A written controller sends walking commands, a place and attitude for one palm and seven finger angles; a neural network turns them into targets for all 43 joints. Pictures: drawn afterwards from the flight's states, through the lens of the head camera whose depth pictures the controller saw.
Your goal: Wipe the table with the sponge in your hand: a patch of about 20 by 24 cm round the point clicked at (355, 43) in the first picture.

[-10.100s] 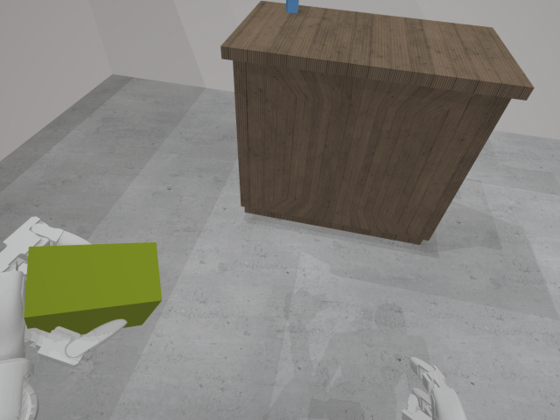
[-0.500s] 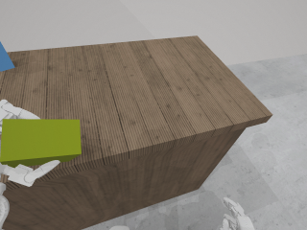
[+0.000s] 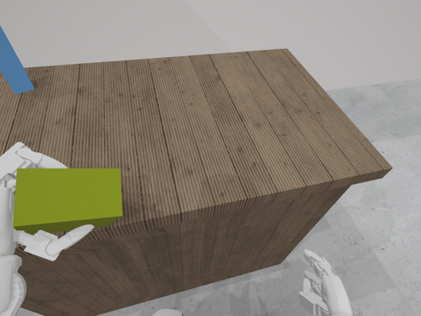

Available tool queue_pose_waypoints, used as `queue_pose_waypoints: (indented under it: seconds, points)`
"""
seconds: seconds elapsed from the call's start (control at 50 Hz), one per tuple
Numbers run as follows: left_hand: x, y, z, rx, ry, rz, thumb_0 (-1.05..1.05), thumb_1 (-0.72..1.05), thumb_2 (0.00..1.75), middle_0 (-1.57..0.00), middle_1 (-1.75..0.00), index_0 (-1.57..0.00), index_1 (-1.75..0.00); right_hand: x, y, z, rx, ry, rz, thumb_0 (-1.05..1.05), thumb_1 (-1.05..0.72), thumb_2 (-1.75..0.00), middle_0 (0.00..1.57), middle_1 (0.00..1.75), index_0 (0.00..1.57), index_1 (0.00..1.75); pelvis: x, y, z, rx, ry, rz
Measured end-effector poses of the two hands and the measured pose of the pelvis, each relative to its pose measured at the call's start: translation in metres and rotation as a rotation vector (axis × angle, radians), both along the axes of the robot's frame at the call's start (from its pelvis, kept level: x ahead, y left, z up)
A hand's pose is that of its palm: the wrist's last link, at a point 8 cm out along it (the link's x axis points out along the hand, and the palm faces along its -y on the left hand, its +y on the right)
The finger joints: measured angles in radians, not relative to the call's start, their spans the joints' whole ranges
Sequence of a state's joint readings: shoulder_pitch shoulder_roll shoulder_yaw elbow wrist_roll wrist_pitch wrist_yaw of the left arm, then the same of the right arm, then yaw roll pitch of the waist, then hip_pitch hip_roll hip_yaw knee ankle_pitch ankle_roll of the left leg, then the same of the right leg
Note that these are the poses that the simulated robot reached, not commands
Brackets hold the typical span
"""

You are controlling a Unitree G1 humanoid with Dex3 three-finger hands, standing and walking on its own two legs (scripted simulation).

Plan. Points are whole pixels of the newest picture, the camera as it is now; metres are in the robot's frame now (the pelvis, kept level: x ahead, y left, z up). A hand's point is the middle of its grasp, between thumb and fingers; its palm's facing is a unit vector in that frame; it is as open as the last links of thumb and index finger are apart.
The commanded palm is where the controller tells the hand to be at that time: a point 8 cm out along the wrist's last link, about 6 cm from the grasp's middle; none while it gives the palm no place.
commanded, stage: look again from close up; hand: left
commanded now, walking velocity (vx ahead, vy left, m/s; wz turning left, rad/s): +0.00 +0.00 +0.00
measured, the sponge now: (84, 201) +0.23 +0.22 +0.14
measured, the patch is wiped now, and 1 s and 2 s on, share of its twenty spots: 0.00 0.00 0.00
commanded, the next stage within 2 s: shuffle to correct the standing spot in 0.20 s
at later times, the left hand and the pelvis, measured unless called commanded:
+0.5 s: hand (90, 165) +0.28 +0.23 +0.16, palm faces +0.35 -0.84 -0.41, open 10.7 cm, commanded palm +0.22 +0.25 +0.18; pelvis +0.05 -0.02 +0.00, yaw -3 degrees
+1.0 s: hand (116, 176) +0.27 +0.18 +0.16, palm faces +0.27 -0.86 -0.44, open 10.7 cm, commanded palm +0.21 +0.23 +0.18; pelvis +0.04 -0.05 +0.00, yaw -3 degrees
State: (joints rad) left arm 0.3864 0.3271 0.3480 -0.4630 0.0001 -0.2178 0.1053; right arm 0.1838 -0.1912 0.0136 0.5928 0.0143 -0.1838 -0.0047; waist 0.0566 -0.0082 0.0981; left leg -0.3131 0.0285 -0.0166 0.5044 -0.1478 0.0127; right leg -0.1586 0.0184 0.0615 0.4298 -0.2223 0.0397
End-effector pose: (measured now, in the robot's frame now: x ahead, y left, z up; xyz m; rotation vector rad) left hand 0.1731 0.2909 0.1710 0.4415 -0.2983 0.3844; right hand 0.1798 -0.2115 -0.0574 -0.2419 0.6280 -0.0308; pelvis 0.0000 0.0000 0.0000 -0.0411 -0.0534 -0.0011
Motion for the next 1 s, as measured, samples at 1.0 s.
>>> queue_pose_waypoints:
  seconds: [1.0]
  points:
    - [0.060, -0.063, 0.005, 0.059, 0.102, -0.129, -0.01, -0.53, 1.02, -0.66, -1.36, -0.66, -1.36, 0.003, -0.083, -0.015, -0.026, 0.116, -0.198, 0.01, -0.90, -0.90, 0.20, 0.30, 0.20, 0.30, 0.037, -0.046, -0.005, 0.006, 0.044, -0.050]
